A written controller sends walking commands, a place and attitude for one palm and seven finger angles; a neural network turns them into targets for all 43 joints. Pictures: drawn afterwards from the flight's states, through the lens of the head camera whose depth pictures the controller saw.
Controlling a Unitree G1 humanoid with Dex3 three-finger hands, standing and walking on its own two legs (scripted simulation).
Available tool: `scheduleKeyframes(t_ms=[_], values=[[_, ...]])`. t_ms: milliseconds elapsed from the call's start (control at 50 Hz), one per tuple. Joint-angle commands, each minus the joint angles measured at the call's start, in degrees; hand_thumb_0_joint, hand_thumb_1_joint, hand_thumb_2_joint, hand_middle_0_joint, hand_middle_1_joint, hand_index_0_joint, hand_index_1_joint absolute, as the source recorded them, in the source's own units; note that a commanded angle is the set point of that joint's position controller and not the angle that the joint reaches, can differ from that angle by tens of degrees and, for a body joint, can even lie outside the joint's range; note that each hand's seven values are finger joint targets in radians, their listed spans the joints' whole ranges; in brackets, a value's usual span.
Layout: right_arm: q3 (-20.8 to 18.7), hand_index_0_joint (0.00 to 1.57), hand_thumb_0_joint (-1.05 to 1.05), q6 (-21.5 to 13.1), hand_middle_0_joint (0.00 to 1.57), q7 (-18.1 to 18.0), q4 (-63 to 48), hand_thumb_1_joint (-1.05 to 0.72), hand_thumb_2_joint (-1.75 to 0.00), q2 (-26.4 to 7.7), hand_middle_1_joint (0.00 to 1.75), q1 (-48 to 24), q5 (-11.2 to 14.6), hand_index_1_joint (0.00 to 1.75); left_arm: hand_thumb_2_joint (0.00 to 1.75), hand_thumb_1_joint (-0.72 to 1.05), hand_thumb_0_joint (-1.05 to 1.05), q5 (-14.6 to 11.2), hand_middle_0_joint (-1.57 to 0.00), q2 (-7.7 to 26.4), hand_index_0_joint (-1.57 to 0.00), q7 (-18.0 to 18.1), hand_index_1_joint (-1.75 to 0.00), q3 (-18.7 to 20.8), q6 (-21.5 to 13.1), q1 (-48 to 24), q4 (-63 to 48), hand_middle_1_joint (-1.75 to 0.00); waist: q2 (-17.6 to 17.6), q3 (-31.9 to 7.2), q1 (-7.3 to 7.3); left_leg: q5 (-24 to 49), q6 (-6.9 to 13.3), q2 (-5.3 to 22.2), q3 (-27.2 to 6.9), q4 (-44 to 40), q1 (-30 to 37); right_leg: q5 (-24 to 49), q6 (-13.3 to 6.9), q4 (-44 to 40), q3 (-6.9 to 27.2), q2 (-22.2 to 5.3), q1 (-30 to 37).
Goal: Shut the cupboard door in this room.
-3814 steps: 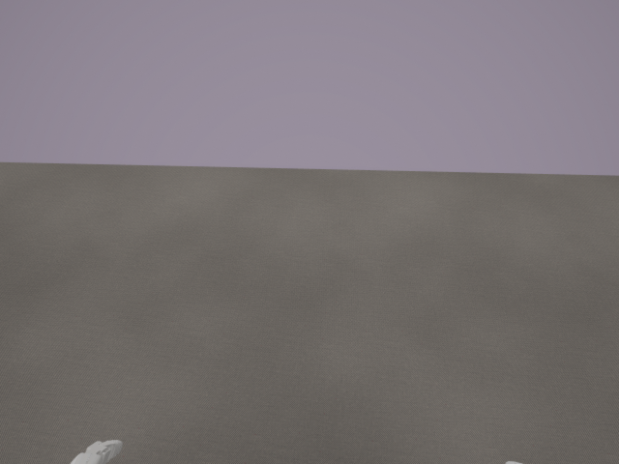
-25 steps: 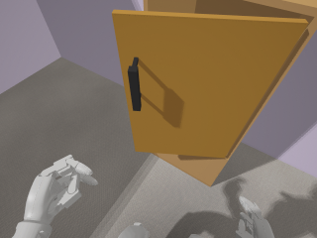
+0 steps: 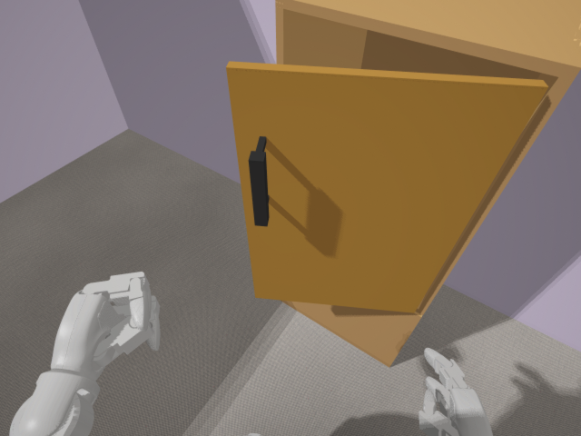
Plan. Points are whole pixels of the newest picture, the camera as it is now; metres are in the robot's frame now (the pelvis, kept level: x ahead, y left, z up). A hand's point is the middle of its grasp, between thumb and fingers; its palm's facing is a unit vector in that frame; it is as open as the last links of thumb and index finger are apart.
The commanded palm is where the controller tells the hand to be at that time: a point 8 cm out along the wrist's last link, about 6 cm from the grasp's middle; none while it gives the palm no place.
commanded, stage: raise the hand and make a fist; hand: left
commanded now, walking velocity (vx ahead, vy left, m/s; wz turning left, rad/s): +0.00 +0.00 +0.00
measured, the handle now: (261, 182) +0.46 +0.09 +0.10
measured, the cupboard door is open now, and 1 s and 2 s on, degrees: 28 28 28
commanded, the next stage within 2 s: bring the fist close to the handle in 0.48 s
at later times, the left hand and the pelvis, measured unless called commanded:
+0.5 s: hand (171, 320) +0.22 +0.16 +0.10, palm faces +0.00 -1.00 -0.06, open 3.1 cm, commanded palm +0.20 +0.21 +0.11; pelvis +0.00 -0.03 +0.01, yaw +0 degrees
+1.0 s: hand (212, 282) +0.28 +0.13 +0.11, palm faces -0.04 -1.00 -0.03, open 3.1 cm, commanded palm +0.25 +0.18 +0.11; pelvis +0.00 -0.02 +0.01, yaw -1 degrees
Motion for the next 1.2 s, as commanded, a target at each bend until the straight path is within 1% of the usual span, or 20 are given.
scheduleKeyframes(t_ms=[0, 80, 120, 160, 200, 300, 340, 560, 640, 680, 700, 740, 820, 860, 920, 960, 1000, 1040, 1140, 1180], values=[[-3.42, 0.2, 0.0, -3.57, 0.2, -1.16, -8.04, -0.9, -0.9, -7.81, 0.3, -4.29, 0.25, 0.3, 0.9, 0.9, 0.0, -1.76, -1.3, 8.08, -1.3, -0.26, -1.5, 5.46, -2.23, -7.34, -10.62, -1.5, -0.18, -5.67, -0.58, 8.48, -1.33, 1.34, -3.5, -11.55, 9.32, 10.16, -1.39, -8.22, -0.7, 1.5, 0.91], [-3.46, 0.2, 0.0, -4.1, 0.2, -1.28, -7.71, -0.9, -0.9, -7.64, 0.3, -4.62, 0.48, 0.3, 0.9, 0.9, 0.0, -1.91, -1.3, 7.54, -1.3, -0.39, -1.5, 5.19, -1.48, -8.45, -10.55, -1.5, 1.4, -5.83, -0.39, 9.08, -1.29, 1.06, -2.76, -12.35, 10.89, 10.66, -1.24, -9.4, -0.35, 1.22, 1.82], [-3.53, 0.2, 0.0, -4.13, 0.2, -1.22, -7.54, -0.9, -0.9, -7.64, 0.3, -4.59, 0.48, 0.3, 0.9, 0.9, 0.0, -1.96, -1.3, 6.61, -1.3, -0.51, -1.5, 4.74, -1.04, -7.26, -8.82, -1.5, -1.16, -5.06, -0.2, 9.97, -1.21, 1.06, -2.52, -12.48, 10.4, 11.65, -1.19, -9.74, -0.27, 1.17, 2.75], [-3.63, 0.2, 0.0, -4.25, 0.2, -1.06, -7.54, -0.9, -0.9, -7.74, 0.3, -4.68, 0.47, 0.3, 0.9, 0.9, 0.0, -2.01, -1.3, 6.95, -1.3, -0.57, -1.5, 4.94, -1.34, -7.58, -9.42, -1.5, 0.33, -5.23, 0.01, 9.88, -1.24, 0.75, -2.04, -12.43, 10.48, 11.63, -1.13, -10.05, 0.18, 0.99, 2.99], [-3.8, 0.2, 0.0, -4.23, 0.2, -1.15, -7.33, -0.9, -0.9, -7.93, 0.3, -4.58, 0.25, 0.3, 0.9, 0.9, 0.0, -1.88, -1.3, 8.29, -1.3, -0.38, -1.5, 6.12, -1.58, -7.42, -8.85, -1.5, -2.06, -5.37, 0.08, 10.36, -0.95, 0.68, -1.79, -11.93, 10.02, 11.99, -0.96, -10.52, 0.92, 0.87, 3.76], [-3.86, 0.2, 0.0, -4.48, 0.2, -1.1, -6.94, -0.9, -0.9, -7.79, 0.3, -4.66, 0.25, 0.3, 0.9, 0.9, 0.0, -1.85, -1.3, 8.26, -1.3, -0.06, -1.5, 5.94, -3.4, -9.09, -9.38, -1.5, -2.02, -4.49, -0.39, 9.26, -0.88, 0.52, -1.14, -11.18, 9.51, 10.12, -0.71, -11.33, 2.29, 0.5, 3.3], [-3.93, 0.2, 0.0, -4.6, 0.2, -1.0, -7.11, -0.9, -0.9, -7.6, 0.3, -4.74, 0.25, 0.3, 0.9, 0.9, 0.0, -1.75, -1.3, 7.73, -1.3, -0.01, -1.5, 5.61, -3.87, -9.17, -9.78, -1.5, -0.06, -5.43, -0.34, 9.29, -0.85, 0.33, -0.82, -11.06, 9.99, 10.32, -0.64, -11.21, 2.46, 0.29, 3.15], [-4.01, 0.2, 0.0, -4.35, 0.2, -0.92, -6.88, -0.9, -0.9, -7.49, 0.3, -4.75, 0.29, 0.3, 0.9, 0.9, 0.0, -2.07, -1.3, 7.28, -1.3, -0.7, -1.5, 5.38, -4.21, -8.56, -8.86, -1.5, -1.62, -6.02, -0.63, 11.06, -0.75, 0.18, -0.48, -9.93, 9.69, 14.12, 0.06, -11.42, 3.92, -0.31, 4.29], [-3.95, 0.2, 0.0, -4.14, 0.2, -1.01, -6.32, -0.9, -0.9, -7.64, 0.3, -4.69, 0.35, 0.3, 0.9, 0.9, 0.0, -1.87, -1.3, 6.47, -1.3, -0.66, -1.5, 3.86, -4.18, -12.59, -7.7, -1.5, -3.14, -4.93, -1.55, 10.61, -0.63, 0.17, -0.51, -9.39, 9.13, 14.01, 0.37, -11.75, 4.48, -0.51, 3.45], [-3.97, 0.2, 0.0, -4.3, 0.2, -1.08, -6.39, -0.9, -0.9, -7.49, 0.3, -5.01, 0.46, 0.3, 0.9, 0.9, 0.0, -1.2, -1.3, 4.69, -1.3, -0.19, -1.5, 1.3, -4.16, -15.71, -8.05, -1.5, -1.06, -4.81, -1.88, 9.17, -0.58, 0.17, -0.61, -9.93, 10.21, 11.26, 0.07, -11.61, 3.55, -0.17, 1.86], [-3.95, 0.2, 0.0, -4.29, 0.2, -1.19, -6.15, -0.9, -0.9, -7.65, 0.3, -4.85, 0.37, 0.3, 0.9, 0.9, 0.0, -0.93, -1.3, 5.62, -1.3, 0.23, -1.5, 1.77, -3.9, -16.24, -7.47, -1.5, -2.59, -4.46, -1.87, 9.19, -0.47, 0.31, -0.91, -9.73, 9.81, 11.03, 0.01, -11.91, 4.15, -0.2, 2.21], [-3.94, 0.2, 0.0, -4.22, 0.2, -1.11, -6.11, -0.9, -0.9, -7.47, 0.3, -4.89, 0.39, 0.3, 0.9, 0.9, 0.0, -0.04, -1.3, 4.21, -1.3, 0.8, -1.5, -0.16, -3.56, -18.58, -7.22, -1.5, -1.32, -5.95, -1.97, 9.1, -0.47, 0.27, -0.78, -10.15, 10.82, 10.87, -0.06, -11.61, 3.62, -0.25, 2.11], [-3.86, 0.2, 0.0, -3.44, 0.2, -0.79, -6.22, -0.9, -0.9, -7.29, 0.3, -4.92, 0.12, 0.3, 0.9, 0.9, 0.0, 1.09, -1.3, 5.19, -1.3, 2.84, -1.5, 1.14, -2.37, -18.27, -4.95, -1.5, -3.37, -7.64, -0.96, 10.92, -0.47, 0.23, -0.53, -10.49, 10.75, 13.82, -0.1, -11.12, 3.5, -0.36, 4.17], [-3.75, 0.2, 0.0, -2.81, 0.2, -0.63, -5.92, -0.9, -0.9, -7.12, 0.3, -5.32, 0.22, 0.3, 0.9, 0.9, 0.0, 1.52, -1.3, 4.98, -1.3, 3.86, -1.5, 1.21, -2.07, -21.57, -3.76, -1.5, -2.89, -6.11, -1.26, 9.98, -0.68, 0.31, -0.35, -11.05, 10.73, 12.51, -0.17, -11.33, 3.06, -0.2, 3.17], [-3.77, 0.2, 0.0, -2.34, 0.2, -0.19, -6.49, -0.9, -0.9, -6.8, 0.3, -5.64, 0.04, 0.3, 0.9, 0.9, 0.0, 2.19, -1.3, 2.9, -1.3, 4.97, -1.5, -0.64, -1.89, -22.0, -4.15, -1.5, -1.97, -8.84, -0.57, 12.77, -0.62, 0.39, -0.2, -11.31, 12.52, 16.19, -0.51, -10.25, 2.53, -0.06, 4.86], [-3.76, 0.2, 0.0, -2.13, 0.2, 0.23, -6.47, -0.9, -0.9, -6.6, 0.3, -5.27, 0.03, 0.3, 0.9, 0.9, 0.0, 2.53, -1.3, 1.79, -1.3, 5.65, -1.5, -1.78, -1.72, -22.43, -4.4, -1.5, -0.95, -9.42, -0.63, 14.1, -0.85, 0.48, -0.29, -11.53, 13.6, 17.91, -0.69, -9.6, 1.61, 0.1, 4.81], [-3.77, 0.2, 0.0, -1.48, 0.2, 0.35, -6.28, -0.9, -0.9, -6.94, 0.3, -5.02, -0.14, 0.3, 0.9, 0.9, 0.0, 2.89, -1.3, 2.65, -1.3, 6.32, -1.5, -1.04, -1.2, -21.36, -2.24, -1.5, -3.71, -8.5, -0.64, 14.59, -0.69, 0.63, -0.22, -11.37, 12.84, 18.98, -0.54, -9.99, 1.87, 0.13, 5.19], [-3.67, 0.2, 0.0, -0.96, 0.2, 0.54, -6.18, -0.9, -0.9, -6.77, 0.3, -5.34, 0.03, 0.3, 0.9, 0.9, 0.0, 3.62, -1.3, 0.4, -1.3, 6.73, -1.5, -3.97, -1.16, -26.25, -2.49, -1.5, -1.96, -6.96, -1.74, 13.24, -0.84, 0.68, -0.17, -11.68, 12.91, 17.32, -0.53, -9.9, 1.59, 0.18, 3.37], [-3.67, 0.2, 0.0, -0.18, 0.2, 0.64, -5.76, -0.9, -0.9, -6.63, 0.3, -5.56, -0.21, 0.3, 0.9, 0.9, 0.0, 5.11, -1.3, -1.64, -1.3, 9.01, -1.5, -6.84, -1.22, -32.98, -1.72, -1.5, -2.05, -7.97, -2.54, 11.75, -0.77, 0.83, -0.51, -11.91, 14.29, 14.91, -0.65, -10.06, 1.45, 0.27, 2.28], [-3.74, 0.2, 0.0, 0.18, 0.2, 0.66, -5.42, -0.9, -0.9, -6.74, 0.3, -5.42, -0.35, 0.3, 0.9, 0.9, 0.0, 5.37, -1.3, -0.6, -1.3, 10.1, -1.5, -5.37, -1.28, -33.06, -0.09, -1.5, -2.35, -8.9, -1.9, 11.48, -0.95, 0.86, -0.62, -12.13, 14.32, 14.36, -0.89, -10.0, 1.35, 0.38, 2.83]])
